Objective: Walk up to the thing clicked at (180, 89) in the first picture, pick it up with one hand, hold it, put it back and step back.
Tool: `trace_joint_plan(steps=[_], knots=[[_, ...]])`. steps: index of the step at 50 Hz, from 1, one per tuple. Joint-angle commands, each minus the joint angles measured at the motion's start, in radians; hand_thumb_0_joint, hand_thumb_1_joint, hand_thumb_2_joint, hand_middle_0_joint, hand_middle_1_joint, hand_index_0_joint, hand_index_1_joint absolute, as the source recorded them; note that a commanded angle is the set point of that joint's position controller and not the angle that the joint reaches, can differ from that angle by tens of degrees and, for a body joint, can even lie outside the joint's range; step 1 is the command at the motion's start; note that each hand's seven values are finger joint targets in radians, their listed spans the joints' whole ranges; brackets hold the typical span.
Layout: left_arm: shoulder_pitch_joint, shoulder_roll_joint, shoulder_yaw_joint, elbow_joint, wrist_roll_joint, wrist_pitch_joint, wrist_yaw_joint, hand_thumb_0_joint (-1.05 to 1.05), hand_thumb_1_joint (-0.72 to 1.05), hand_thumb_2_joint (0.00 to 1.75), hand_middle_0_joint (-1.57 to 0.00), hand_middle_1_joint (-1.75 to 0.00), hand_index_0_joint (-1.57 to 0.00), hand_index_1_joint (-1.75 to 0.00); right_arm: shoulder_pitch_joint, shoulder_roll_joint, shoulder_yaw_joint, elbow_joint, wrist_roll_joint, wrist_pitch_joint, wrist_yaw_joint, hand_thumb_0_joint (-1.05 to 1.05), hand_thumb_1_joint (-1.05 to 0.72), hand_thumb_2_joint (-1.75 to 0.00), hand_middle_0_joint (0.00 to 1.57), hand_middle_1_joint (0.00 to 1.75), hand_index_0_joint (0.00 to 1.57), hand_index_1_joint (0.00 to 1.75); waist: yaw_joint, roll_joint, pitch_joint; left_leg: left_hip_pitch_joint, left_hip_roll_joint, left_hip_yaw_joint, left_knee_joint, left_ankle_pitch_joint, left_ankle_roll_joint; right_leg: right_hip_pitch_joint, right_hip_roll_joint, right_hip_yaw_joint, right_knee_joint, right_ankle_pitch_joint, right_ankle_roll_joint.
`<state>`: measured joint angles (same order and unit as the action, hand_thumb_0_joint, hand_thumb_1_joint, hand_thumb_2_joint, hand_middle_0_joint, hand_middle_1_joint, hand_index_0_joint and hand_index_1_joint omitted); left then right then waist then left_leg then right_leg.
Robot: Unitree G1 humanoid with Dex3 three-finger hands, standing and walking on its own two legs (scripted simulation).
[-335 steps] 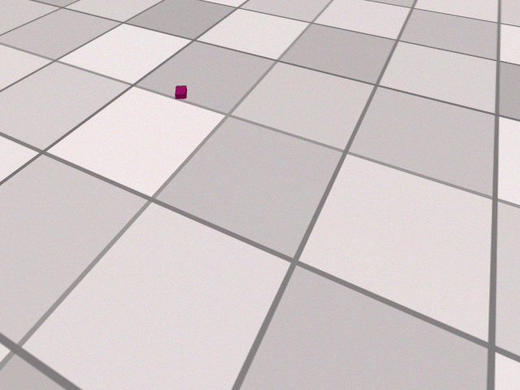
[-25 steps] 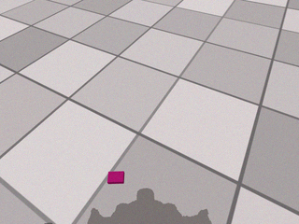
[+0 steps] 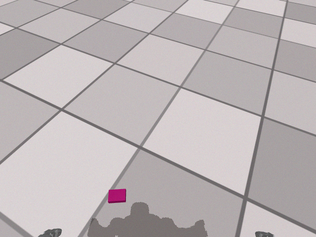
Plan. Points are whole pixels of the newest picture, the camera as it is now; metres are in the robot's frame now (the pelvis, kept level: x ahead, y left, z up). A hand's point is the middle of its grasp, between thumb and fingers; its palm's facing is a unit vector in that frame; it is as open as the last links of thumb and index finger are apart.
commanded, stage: walk up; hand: left
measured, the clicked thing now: (117, 195) +0.45 +0.23 -0.76
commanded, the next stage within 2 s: stand in 0.88 s
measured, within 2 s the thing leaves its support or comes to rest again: neither
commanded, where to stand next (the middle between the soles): +0.08 +0.01 m, yaw -1 degrees
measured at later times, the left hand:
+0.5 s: hand out of the picture +0.09 +0.25 -0.16, palm faces -0.02 -0.94 -0.35, open 7.4 cm
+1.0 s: hand out of the picture +0.11 +0.24 -0.15, palm faces -0.02 -0.94 -0.35, open 7.4 cm
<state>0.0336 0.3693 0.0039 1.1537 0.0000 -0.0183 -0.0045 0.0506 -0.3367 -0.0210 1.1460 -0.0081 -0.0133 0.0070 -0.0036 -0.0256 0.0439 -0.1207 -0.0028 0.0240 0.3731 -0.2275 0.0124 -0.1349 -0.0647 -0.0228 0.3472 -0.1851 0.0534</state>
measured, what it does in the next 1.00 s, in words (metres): stands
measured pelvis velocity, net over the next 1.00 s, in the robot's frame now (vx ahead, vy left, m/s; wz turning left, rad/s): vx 0.01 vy -0.01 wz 0.00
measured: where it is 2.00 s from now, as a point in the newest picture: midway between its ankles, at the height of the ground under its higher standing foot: outside the picture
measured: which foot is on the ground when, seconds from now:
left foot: down 0.00-1.00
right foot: down 0.00-1.00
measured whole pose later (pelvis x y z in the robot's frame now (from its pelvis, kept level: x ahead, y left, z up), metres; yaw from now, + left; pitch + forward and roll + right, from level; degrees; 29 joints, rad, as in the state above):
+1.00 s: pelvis +0.01 -0.01 +0.00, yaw +0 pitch -2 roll +0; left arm 0.07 0.35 0.02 1.13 0.01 -0.01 0.00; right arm 0.08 -0.34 -0.02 1.14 -0.01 0.00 0.00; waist -0.01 0.00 0.05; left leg -0.07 0.01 0.02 0.31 -0.21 -0.01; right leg -0.10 -0.05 -0.03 0.31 -0.18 0.04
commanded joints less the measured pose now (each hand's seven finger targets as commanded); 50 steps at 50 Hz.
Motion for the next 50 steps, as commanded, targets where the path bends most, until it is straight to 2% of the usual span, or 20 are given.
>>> trace_joint_plan(steps=[1,8,12,38,43,44,45,50], knots=[[-0.040,0.198,0.034,-0.041,0.002,-0.016,0.014,0.00,0.90,0.90,-0.20,-0.30,-0.20,-0.30,-0.048,-0.242,-0.045,-0.050,0.002,-0.018,-0.014,0.00,-0.90,-0.90,0.20,0.30,0.20,0.30,0.003,0.040,-0.095,0.006,0.130,-0.092,-0.085,0.279,0.009,0.062,-0.070,0.044,-0.030,0.174,-0.043],[-0.046,0.194,0.036,-0.040,0.006,-0.016,0.013,0.00,0.90,0.90,-0.20,-0.30,-0.20,-0.30,-0.054,-0.236,-0.044,-0.047,0.000,-0.017,-0.011,0.00,-0.90,-0.90,0.20,0.30,0.20,0.30,0.000,0.026,-0.089,0.019,0.124,-0.088,-0.103,0.242,0.005,0.059,-0.074,0.051,-0.040,0.164,-0.042],[-0.031,0.197,0.037,-0.041,0.009,-0.017,0.013,0.00,0.90,0.90,-0.20,-0.30,-0.20,-0.30,-0.049,-0.237,-0.044,-0.048,0.002,-0.017,-0.010,0.00,-0.90,-0.90,0.20,0.30,0.20,0.30,0.000,0.018,-0.110,0.050,0.127,-0.082,-0.093,0.274,0.007,0.069,-0.075,0.049,-0.040,0.191,-0.045],[-0.012,0.192,0.047,-0.064,0.012,-0.016,0.017,0.00,0.90,0.90,-0.20,-0.30,-0.20,-0.30,-0.016,-0.226,-0.038,-0.054,-0.001,-0.011,-0.012,0.00,-0.90,-0.90,0.20,0.30,0.20,0.30,0.001,0.026,-0.080,0.035,0.120,-0.073,-0.103,0.225,0.001,0.070,-0.069,0.056,-0.047,0.199,-0.053],[-0.001,0.190,0.050,-0.065,0.014,-0.016,0.019,0.00,0.90,0.90,-0.20,-0.30,-0.20,-0.30,-0.014,-0.225,-0.040,-0.060,-0.002,-0.011,-0.012,0.00,-0.90,-0.90,0.20,0.30,0.20,0.30,0.003,0.014,-0.087,0.050,0.123,-0.068,-0.092,0.260,0.006,0.069,-0.064,0.049,-0.044,0.224,-0.052],[-0.009,0.195,0.048,-0.074,0.005,-0.015,0.020,0.00,0.90,0.90,-0.20,-0.30,-0.20,-0.30,-0.023,-0.220,-0.033,-0.067,0.002,-0.013,-0.015,0.00,-0.90,-0.90,0.20,0.30,0.20,0.30,-0.001,-0.010,-0.055,0.038,0.139,-0.091,-0.097,0.348,-0.003,0.064,-0.077,0.063,-0.046,0.286,-0.053],[0.000,0.188,0.048,-0.075,0.003,-0.014,0.020,0.00,0.90,0.90,-0.20,-0.30,-0.20,-0.30,-0.022,-0.225,-0.033,-0.068,0.002,-0.015,-0.016,0.00,-0.90,-0.90,0.20,0.30,0.20,0.30,0.002,0.006,-0.071,0.053,0.143,-0.087,-0.095,0.368,-0.007,0.070,-0.077,0.058,-0.043,0.296,-0.052],[0.003,0.187,0.048,-0.081,0.004,-0.009,0.017,0.00,0.90,0.90,-0.20,-0.30,-0.20,-0.30,-0.018,-0.226,-0.030,-0.064,0.002,-0.016,-0.017,0.00,-0.90,-0.90,0.20,0.30,0.20,0.30,-0.001,0.037,-0.107,0.061,0.142,-0.081,-0.098,0.332,-0.011,0.105,-0.081,0.065,-0.047,0.272,-0.058]])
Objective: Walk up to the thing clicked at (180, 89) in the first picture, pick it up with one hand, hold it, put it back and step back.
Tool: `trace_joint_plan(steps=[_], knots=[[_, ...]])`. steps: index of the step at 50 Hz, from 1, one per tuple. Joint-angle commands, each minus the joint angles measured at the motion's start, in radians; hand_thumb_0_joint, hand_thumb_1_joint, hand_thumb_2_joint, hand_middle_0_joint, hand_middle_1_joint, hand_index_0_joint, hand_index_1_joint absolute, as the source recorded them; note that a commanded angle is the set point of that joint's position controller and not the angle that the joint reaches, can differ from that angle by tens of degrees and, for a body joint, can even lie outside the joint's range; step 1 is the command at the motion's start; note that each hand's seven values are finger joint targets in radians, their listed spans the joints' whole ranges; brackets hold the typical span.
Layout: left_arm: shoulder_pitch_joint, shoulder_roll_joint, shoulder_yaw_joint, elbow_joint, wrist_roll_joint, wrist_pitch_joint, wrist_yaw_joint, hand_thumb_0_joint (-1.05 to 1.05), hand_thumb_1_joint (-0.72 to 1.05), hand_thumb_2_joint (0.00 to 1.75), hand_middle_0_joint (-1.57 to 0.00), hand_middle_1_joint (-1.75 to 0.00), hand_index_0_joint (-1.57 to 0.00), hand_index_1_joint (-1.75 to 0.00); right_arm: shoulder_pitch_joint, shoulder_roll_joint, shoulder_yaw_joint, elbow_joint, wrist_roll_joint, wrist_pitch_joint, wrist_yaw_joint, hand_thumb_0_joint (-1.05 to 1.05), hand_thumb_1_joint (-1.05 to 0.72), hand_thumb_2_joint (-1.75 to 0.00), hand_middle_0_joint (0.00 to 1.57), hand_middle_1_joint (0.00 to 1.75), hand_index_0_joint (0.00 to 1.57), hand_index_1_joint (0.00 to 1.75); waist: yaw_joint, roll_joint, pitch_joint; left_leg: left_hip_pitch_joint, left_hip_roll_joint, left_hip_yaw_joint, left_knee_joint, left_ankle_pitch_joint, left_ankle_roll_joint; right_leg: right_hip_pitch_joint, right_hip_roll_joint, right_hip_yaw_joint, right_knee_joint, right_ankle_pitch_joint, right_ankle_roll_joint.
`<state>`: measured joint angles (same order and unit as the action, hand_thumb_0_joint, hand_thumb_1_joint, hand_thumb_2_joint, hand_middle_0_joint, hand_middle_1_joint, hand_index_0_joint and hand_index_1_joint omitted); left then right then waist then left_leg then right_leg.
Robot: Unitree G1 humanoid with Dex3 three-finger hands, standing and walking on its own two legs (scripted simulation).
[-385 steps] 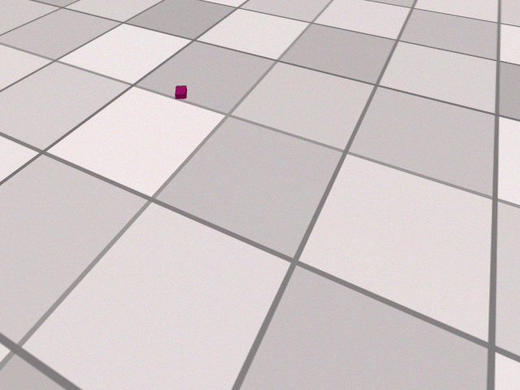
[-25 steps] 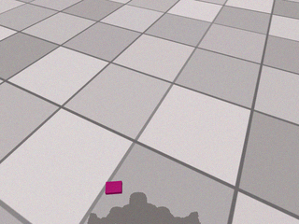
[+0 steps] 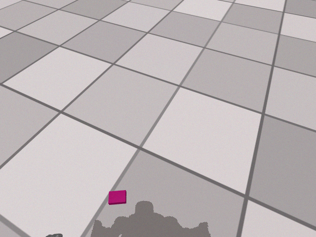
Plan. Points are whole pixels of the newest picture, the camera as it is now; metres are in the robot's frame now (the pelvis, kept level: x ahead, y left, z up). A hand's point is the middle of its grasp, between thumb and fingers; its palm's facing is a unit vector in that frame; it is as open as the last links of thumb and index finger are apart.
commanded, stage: stand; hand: left
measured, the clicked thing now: (117, 197) +0.44 +0.24 -0.77
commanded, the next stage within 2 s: none
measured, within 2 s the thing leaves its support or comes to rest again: neither
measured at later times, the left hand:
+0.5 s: hand out of the picture +0.06 +0.25 -0.16, palm faces -0.02 -0.94 -0.34, open 7.4 cm
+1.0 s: hand out of the picture +0.06 +0.24 -0.16, palm faces -0.04 -0.94 -0.35, open 7.4 cm
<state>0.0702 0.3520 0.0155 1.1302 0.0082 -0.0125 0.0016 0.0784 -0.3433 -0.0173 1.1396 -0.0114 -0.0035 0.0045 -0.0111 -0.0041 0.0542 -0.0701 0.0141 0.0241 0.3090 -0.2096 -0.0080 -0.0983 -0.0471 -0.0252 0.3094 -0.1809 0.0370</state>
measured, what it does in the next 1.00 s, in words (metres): stands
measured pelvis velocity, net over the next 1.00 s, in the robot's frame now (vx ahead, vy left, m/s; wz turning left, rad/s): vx -0.02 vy -0.01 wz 0.00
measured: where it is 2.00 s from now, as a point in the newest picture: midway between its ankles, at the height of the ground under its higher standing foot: outside the picture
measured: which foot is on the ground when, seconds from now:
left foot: down 0.00-1.00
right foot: down 0.00-1.00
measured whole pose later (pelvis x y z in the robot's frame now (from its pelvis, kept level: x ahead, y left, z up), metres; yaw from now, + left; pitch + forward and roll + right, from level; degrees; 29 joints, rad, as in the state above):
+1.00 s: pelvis -0.02 -0.01 +0.00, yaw +0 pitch -2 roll +0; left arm 0.11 0.36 0.00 1.13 0.01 -0.01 -0.01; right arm 0.11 -0.35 0.00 1.14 -0.01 0.00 0.01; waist 0.00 0.00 0.05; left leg -0.09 0.03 0.02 0.31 -0.19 -0.02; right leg -0.12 -0.03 -0.03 0.31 -0.16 0.02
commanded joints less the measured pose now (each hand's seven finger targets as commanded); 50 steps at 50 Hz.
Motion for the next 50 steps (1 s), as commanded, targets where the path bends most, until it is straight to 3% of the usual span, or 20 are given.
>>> trace_joint_plan(steps=[1,22,50], knots=[[-0.035,0.207,0.036,-0.061,-0.002,-0.014,0.011,0.00,0.90,0.90,-0.20,-0.30,-0.20,-0.30,-0.049,-0.216,-0.032,-0.059,0.005,-0.026,-0.014,0.00,-0.90,-0.90,0.20,0.30,0.20,0.30,0.008,0.019,-0.123,0.008,0.126,-0.081,-0.039,0.320,0.009,0.070,-0.098,0.066,-0.009,0.270,-0.043],[-0.012,0.215,0.028,-0.054,-0.001,-0.015,0.006,0.00,0.90,0.90,-0.20,-0.30,-0.20,-0.30,-0.038,-0.216,-0.028,-0.046,0.001,-0.022,-0.007,0.00,-0.90,-0.90,0.20,0.30,0.20,0.30,0.011,0.018,-0.066,-0.033,0.117,-0.090,-0.066,0.113,0.011,0.017,-0.093,0.079,-0.055,0.107,-0.043],[0.009,0.221,0.020,-0.055,0.001,-0.017,0.005,0.00,0.90,0.90,-0.20,-0.30,-0.20,-0.30,-0.005,-0.218,-0.020,-0.052,0.001,-0.023,-0.006,0.00,-0.90,-0.90,0.20,0.30,0.20,0.30,0.013,0.000,-0.072,-0.027,0.123,-0.091,-0.055,0.142,0.015,0.003,-0.091,0.084,-0.043,0.125,-0.048]])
